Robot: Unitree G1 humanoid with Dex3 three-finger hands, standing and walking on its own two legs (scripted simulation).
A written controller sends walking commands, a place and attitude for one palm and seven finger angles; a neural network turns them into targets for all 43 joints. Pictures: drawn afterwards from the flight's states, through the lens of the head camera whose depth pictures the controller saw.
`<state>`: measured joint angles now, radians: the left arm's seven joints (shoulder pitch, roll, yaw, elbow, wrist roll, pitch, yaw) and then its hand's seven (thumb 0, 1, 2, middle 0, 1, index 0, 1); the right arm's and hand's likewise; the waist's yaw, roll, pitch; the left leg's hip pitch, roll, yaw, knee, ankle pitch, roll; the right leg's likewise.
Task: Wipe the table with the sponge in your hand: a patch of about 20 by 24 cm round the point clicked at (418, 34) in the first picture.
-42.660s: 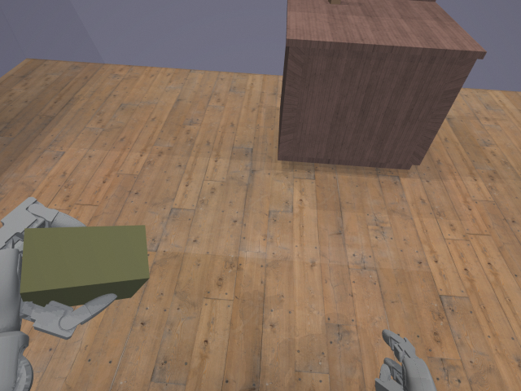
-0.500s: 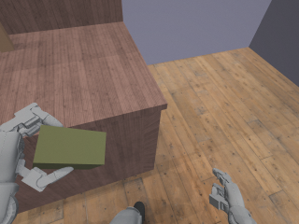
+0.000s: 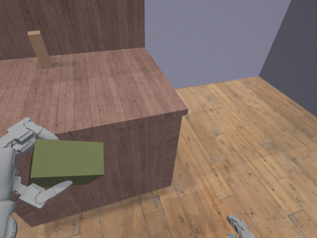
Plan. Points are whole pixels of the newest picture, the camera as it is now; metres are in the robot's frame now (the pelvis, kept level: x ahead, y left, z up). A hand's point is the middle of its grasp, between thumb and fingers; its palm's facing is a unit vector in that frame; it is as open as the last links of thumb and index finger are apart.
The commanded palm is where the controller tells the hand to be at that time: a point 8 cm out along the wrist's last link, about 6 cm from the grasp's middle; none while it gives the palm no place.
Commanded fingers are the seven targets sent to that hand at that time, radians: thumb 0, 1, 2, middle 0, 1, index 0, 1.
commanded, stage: stop stepping back and stand still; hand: left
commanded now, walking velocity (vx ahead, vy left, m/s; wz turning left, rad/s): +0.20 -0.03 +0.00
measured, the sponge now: (75, 164) +0.22 +0.19 +0.16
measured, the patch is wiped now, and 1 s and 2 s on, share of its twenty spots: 1.00 1.00 1.00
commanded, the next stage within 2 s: stand and wait in 0.46 s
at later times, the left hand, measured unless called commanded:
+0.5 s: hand (13, 179) +0.16 +0.27 +0.18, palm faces +0.39 -0.83 -0.39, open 10.3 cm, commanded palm +0.12 +0.30 +0.20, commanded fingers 0.00 0.10 1.30 -1.20 -1.60 -1.20 -1.60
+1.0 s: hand (20, 161) +0.20 +0.28 +0.18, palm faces +0.38 -0.85 -0.37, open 10.3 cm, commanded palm +0.16 +0.32 +0.20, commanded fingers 0.00 0.10 1.30 -1.20 -1.60 -1.20 -1.60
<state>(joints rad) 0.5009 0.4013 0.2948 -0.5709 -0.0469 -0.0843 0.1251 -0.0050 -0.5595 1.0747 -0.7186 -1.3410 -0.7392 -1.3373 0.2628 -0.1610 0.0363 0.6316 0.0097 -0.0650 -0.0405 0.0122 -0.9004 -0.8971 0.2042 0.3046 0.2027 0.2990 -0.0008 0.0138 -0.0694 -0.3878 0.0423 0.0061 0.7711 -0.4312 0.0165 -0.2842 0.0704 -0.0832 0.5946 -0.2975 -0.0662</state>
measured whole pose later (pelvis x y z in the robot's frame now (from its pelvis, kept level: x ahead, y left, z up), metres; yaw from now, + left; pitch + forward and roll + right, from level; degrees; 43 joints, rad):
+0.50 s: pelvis -0.04 +0.02 +0.00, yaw +1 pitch -2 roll -2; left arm 0.47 0.41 0.33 -0.53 -0.05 -0.08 0.13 -0.01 -0.56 1.08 -0.72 -1.34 -0.74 -1.34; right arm 0.25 -0.19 0.02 0.62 0.02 -0.06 -0.04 0.01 -0.90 -0.90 0.20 0.30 0.20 0.30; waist 0.00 0.02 -0.02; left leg -0.44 0.08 -0.01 0.85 -0.41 0.00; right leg -0.27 0.03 -0.07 0.57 -0.27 -0.05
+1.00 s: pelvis +0.00 +0.04 +0.01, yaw +1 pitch -1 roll -1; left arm 0.50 0.37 0.30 -0.52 -0.05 -0.11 0.13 -0.01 -0.56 1.08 -0.72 -1.34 -0.74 -1.34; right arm 0.18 -0.20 0.00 0.63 0.02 -0.06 -0.06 0.01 -0.90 -0.90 0.20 0.30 0.20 0.30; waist 0.01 0.01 0.00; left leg -0.27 0.02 0.01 0.54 -0.26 0.00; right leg -0.18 0.03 -0.02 0.49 -0.29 -0.02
